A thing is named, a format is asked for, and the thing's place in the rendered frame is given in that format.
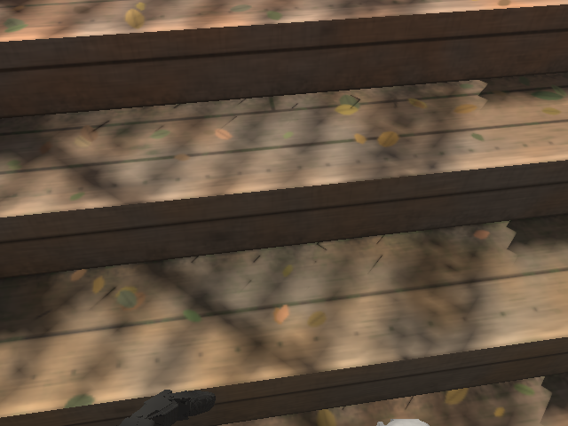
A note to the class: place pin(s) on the left robot hand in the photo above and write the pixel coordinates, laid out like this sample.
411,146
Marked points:
165,408

